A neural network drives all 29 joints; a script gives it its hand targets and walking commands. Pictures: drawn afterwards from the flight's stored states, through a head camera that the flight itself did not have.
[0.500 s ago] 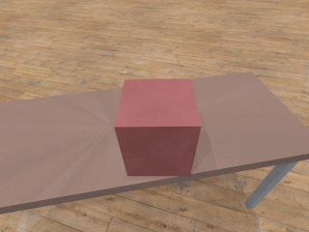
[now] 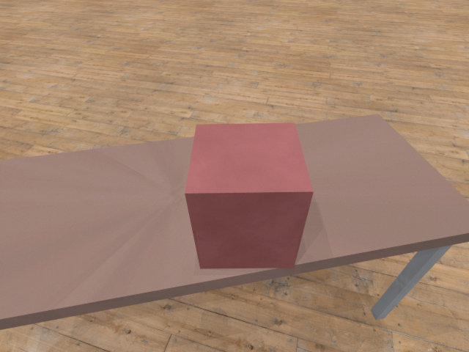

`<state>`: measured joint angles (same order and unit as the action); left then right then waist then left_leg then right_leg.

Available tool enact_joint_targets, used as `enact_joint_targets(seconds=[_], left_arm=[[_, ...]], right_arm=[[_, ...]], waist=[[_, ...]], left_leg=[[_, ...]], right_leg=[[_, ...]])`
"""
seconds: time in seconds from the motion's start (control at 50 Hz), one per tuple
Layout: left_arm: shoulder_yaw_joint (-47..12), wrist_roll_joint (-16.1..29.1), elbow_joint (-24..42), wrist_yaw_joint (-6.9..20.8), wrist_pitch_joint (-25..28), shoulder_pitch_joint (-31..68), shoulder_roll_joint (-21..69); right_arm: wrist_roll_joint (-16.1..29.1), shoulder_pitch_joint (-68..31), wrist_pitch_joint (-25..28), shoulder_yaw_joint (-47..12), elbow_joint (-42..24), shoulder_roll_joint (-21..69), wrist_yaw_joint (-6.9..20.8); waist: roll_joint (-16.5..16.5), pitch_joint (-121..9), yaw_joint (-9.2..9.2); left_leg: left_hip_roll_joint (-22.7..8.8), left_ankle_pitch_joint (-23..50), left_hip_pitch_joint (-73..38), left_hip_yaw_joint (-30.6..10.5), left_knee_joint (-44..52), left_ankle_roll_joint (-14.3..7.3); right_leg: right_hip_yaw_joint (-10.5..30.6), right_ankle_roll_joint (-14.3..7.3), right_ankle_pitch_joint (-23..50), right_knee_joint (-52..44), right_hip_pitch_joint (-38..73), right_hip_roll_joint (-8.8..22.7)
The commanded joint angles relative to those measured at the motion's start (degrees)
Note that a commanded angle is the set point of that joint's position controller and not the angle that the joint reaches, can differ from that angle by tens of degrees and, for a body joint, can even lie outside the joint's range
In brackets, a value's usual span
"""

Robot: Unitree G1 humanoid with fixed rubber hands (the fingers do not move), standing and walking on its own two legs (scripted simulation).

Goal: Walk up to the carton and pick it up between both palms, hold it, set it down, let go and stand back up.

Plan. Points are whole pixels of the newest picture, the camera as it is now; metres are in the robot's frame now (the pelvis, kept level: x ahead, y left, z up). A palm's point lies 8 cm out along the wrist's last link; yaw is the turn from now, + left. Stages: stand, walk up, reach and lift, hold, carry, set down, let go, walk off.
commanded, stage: stand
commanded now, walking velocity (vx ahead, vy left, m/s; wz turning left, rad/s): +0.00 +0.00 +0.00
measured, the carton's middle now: (246, 197) +0.44 +0.00 +0.01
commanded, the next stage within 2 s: none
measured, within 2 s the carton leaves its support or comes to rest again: neither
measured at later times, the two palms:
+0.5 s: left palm out of the picture -0.06 +0.21 -0.15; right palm out of the picture -0.06 -0.18 -0.15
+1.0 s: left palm out of the picture -0.06 +0.20 -0.15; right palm out of the picture -0.06 -0.18 -0.15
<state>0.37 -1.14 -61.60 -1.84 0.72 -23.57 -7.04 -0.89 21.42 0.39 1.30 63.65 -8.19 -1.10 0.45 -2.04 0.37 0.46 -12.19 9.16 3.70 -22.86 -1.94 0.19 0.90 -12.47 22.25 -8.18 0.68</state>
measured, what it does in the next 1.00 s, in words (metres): stands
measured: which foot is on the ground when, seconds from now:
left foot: down 0.00-1.00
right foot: down 0.00-1.00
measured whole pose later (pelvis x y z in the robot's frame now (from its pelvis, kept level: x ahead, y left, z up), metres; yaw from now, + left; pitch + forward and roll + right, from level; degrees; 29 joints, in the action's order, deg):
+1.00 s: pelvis +0.00 +0.02 +0.00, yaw +0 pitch -1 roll +0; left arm -1.7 -0.8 -68.7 -2.4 0.1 -22.1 -4.3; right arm -0.4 22.8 0.7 -0.1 66.9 -6.0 -1.6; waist 0.7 -1.2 0.7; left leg 2.7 -11.5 9.6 4.0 -21.8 -3.5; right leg 1.3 2.6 -13.1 23.7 -9.8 2.8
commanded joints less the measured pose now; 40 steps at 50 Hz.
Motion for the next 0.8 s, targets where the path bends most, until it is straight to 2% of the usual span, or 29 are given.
enact_joint_targets(seconds=[0.0,0.02,0.04,0.06,0.08,0.16,0.18,0.2,0.24,0.26,0.28,0.3,0.32,0.34,0.36,0.38,0.42,0.44,0.46,0.5,0.54,0.58,0.6,0.64,0.66,0.68,0.7,0.76,0.78], left_arm=[[0.65,0.36,-0.4,-0.3,0.64,-4.18,-4.11],[0.31,0.1,-0.81,-0.46,0.79,-3.32,-5.07],[1.03,-0.05,-0.45,-0.21,0.54,-0.89,-5.14],[0.15,0.2,-1.57,-0.39,0.43,-2.42,-2.48],[-0.36,0.14,-1.54,-0.53,0.2,-4.02,-1.91],[-0.44,0.42,-3.65,-0.58,-0.17,-5.92,-1.7],[-0.19,0.73,-4.12,-0.47,-0.17,-5.69,-2.94],[0.25,0.18,-3.36,-0.49,0.15,-5.36,-4.75],[-0.18,0.04,-3.38,-0.53,0.26,-3.24,-2.15],[-0.51,0.37,-3.89,-0.48,0.32,-3.77,-1.98],[-0.49,0.38,-4.02,-0.48,0.06,-3.39,-2.4],[-1.19,0.18,-4.06,-0.55,0.22,-3.09,-0.34],[-0.58,0.47,-4.17,-0.46,0.39,-2.72,-2.06],[-0.82,0.6,-4.67,-0.53,0.39,-3.17,-0.67],[-0.5,0.42,-5.32,-0.93,0.16,-3.72,-2.87],[-0.36,0.47,-5.21,-0.9,0.04,-3.02,-2.36],[-0.78,0.68,-5.65,-0.71,0.07,-3.29,-0.52],[-0.99,0.7,-6.03,-0.69,-0.19,-4.91,0.25],[-0.61,0.58,-5.92,-0.67,-0.3,-2.9,-2.48],[-0.91,0.48,-5.55,-0.72,0.16,-1.89,-0.57],[-0.46,0.44,-6.46,-1.13,0.0,-2.85,-3.6],[-1.44,0.33,-6.47,-0.82,-0.18,-3.31,0.22],[-1.77,0.31,-6.19,-0.66,-0.47,-3.55,1.71],[-1.1,0.2,-6.63,-0.89,-0.39,-3.19,-2.1],[-1.14,0.31,-6.62,-1.05,-0.4,-1.27,-1.4],[-1.77,0.51,-6.51,-0.94,-0.21,-3.92,0.95],[-1.55,0.39,-6.54,-1.03,-0.22,-4.59,-0.48],[-1.59,0.56,-7.82,-1.03,0.1,-5.85,-1.05],[-2.02,0.31,-8.48,-0.99,-0.08,-5.49,0.45]], right_arm=[[0.17,4.11,0.53,1.38,-0.07,-6.81,-0.4],[0.61,5.08,0.54,0.31,0.44,-4.73,-0.49],[0.35,4.39,0.42,-0.31,1.67,-2.1,-0.85],[-0.28,3.96,0.36,-0.18,1.18,-3.24,-0.81],[0.17,4.25,0.05,0.36,0.88,-4.86,-0.93],[0.19,6.83,0.4,-0.29,2.23,-3.45,-0.69],[0.22,4.77,0.62,-0.77,2.05,-1.74,-0.38],[0.22,6.12,0.59,-0.89,2.29,-1.7,-0.72],[0.5,4.94,0.76,-0.87,2.72,-1.27,-0.67],[0.35,4.09,0.69,-0.72,2.75,-2.86,-0.82],[0.23,4.17,0.44,-0.57,2.47,-2.29,-0.8],[0.0,6.36,0.51,-0.41,2.76,-3.32,-0.97],[0.18,6.02,0.69,-0.76,3.54,-3.0,-0.89],[0.14,5.76,0.79,-0.43,3.41,-3.16,-1.25],[0.24,6.4,1.18,-0.62,2.85,-3.13,-1.25],[0.07,7.37,1.31,-0.7,3.41,-1.85,-1.27],[0.09,6.64,1.06,-0.73,3.37,-2.35,-0.86],[0.03,4.65,1.0,-0.55,2.77,-1.82,-0.58],[0.37,5.65,0.68,-0.72,2.42,-1.24,-0.71],[0.19,4.54,0.83,-0.63,2.58,-2.46,-1.24],[0.25,6.19,0.92,-0.81,2.62,-2.15,-0.9],[0.31,7.78,0.74,-0.58,3.36,-2.43,-0.99],[0.49,7.75,0.18,-0.96,4.29,-0.56,-1.3],[0.23,5.99,-0.06,-0.42,3.01,-3.24,-1.0],[0.06,5.89,0.28,-1.11,3.31,-0.64,-0.85],[0.2,6.29,0.33,-0.37,3.06,-3.56,-0.88],[0.41,7.69,0.48,-0.49,3.71,-2.1,-0.77],[0.58,7.72,1.07,-0.84,3.28,-2.12,-0.79],[0.66,5.94,0.7,-0.35,3.18,-2.3,-0.53]], waist=[[1.82,5.22,0.23],[-0.49,6.76,1.17],[-2.72,10.02,0.01],[-2.37,10.88,-0.06],[0.86,10.27,-0.14],[1.09,9.45,0.07],[-0.88,9.53,-0.42],[1.98,9.24,-0.28],[-0.59,8.89,-0.29],[1.67,9.03,-0.32],[-0.79,10.13,0.18],[0.76,8.84,0.66],[-2.63,6.71,0.28],[-1.52,7.83,-0.29],[-4.71,7.15,0.86],[-0.99,7.47,0.08],[-1.89,9.38,-0.18],[1.54,7.35,-0.27],[1.61,6.3,0.88],[-0.95,7.0,-0.32],[-5.49,8.86,0.67],[4.63,10.41,0.55],[4.58,12.96,0.16],[-1.25,11.24,0.46],[-1.68,11.51,0.7],[0.89,9.49,-0.08],[1.49,11.0,0.49],[-3.75,6.72,0.01],[-1.46,9.98,0.15]], left_leg=[[-5.34,-2.16,2.51,-6.97,6.78,-0.58],[-5.17,-2.4,4.51,-6.31,6.89,-0.58],[-5.32,-0.11,6.06,-6.84,5.9,-0.52],[-5.72,-0.04,6.02,-7.07,6.29,-0.59],[-5.18,-3.45,6.39,-7.11,7.3,-0.27],[-5.75,-7.09,5.37,-9.05,8.88,-0.68],[-5.83,-6.65,4.33,-9.24,8.85,-1.16],[-5.83,-4.55,5.3,-8.03,8.63,-0.68],[-4.97,-2.41,6.21,-7.53,6.87,-1.15],[-4.32,-1.73,4.67,-6.26,6.74,-0.68],[-4.43,-4.01,6.1,-6.62,6.21,-0.95],[-5.47,-3.86,7.3,-7.51,6.55,-1.16],[-5.15,-2.04,5.11,-7.57,6.62,-1.12],[-5.31,0.35,3.18,-6.78,6.4,-1.2],[-5.86,2.1,2.45,-8.45,6.59,-1.33],[-5.64,0.35,1.91,-8.54,7.1,-0.97],[-5.92,1.67,2.66,-7.67,6.79,-1.34],[-5.75,-1.54,2.36,-7.77,7.25,-1.25],[-5.98,-4.59,3.89,-9.43,8.48,-1.64],[-5.47,0.5,2.93,-7.89,7.13,-1.49],[-5.41,-1.23,4.73,-8.41,6.61,-1.74],[-6.03,-4.33,5.4,-9.8,9.44,-0.51],[-5.1,-7.31,6.24,-8.56,10.36,-0.54],[-5.7,-5.14,5.88,-8.91,8.54,-1.33],[-6.07,-6.8,7.75,-9.57,9.21,-1.34],[-5.56,-5.27,5.22,-8.76,9.44,-1.12],[-5.7,-4.51,5.01,-9.53,9.61,-0.81],[-5.43,0.21,1.25,-7.78,6.93,-1.61],[-5.33,-5.8,5.48,-8.26,8.53,-1.66]], right_leg=[[3.62,-0.51,4.89,-4.06,-2.71,3.41],[3.74,-0.96,3.43,-3.93,-2.86,3.67],[3.86,-1.34,3.08,-4.0,-3.4,3.91],[3.28,-0.94,3.61,-4.13,-4.49,4.01],[3.43,-0.86,3.15,-3.77,-4.64,3.33],[3.43,-0.6,1.89,-2.9,-4.43,3.12],[3.57,-0.61,2.29,-3.11,-5.06,3.16],[2.84,-0.52,3.12,-3.19,-4.13,3.62],[3.72,-1.2,3.8,-3.41,-2.18,4.09],[4.21,-1.24,3.72,-3.61,-4.5,4.23],[3.38,-0.86,1.92,-3.61,-5.51,3.27],[4.46,-1.3,2.77,-4.02,-3.06,4.51],[4.27,-1.22,5.06,-3.26,-2.66,4.19],[3.96,-0.92,6.21,-2.97,-4.62,4.45],[4.16,-1.08,5.96,-2.52,-3.52,4.31],[3.86,-1.22,4.3,-2.71,-5.23,4.13],[4.29,-0.61,3.94,-2.99,-5.93,4.11],[3.03,-0.15,4.24,-2.34,-5.31,3.56],[2.6,-0.38,3.71,-1.83,-3.55,3.77],[4.0,-0.64,5.07,-2.62,-3.74,4.52],[3.44,-0.39,1.28,-2.88,-4.5,4.08],[3.16,-0.58,2.84,-1.93,-5.88,4.21],[3.12,0.05,2.56,-1.81,-7.03,3.76],[2.57,-0.05,2.85,-2.31,-6.01,3.78],[2.94,-0.17,3.07,-2.46,-5.28,4.05],[3.37,0.55,3.77,-2.55,-4.68,4.22],[2.96,0.62,4.41,-1.5,-5.65,3.94],[3.67,-0.32,3.26,-2.93,-4.06,4.35],[3.5,-0.39,1.82,-2.62,-5.84,3.69]])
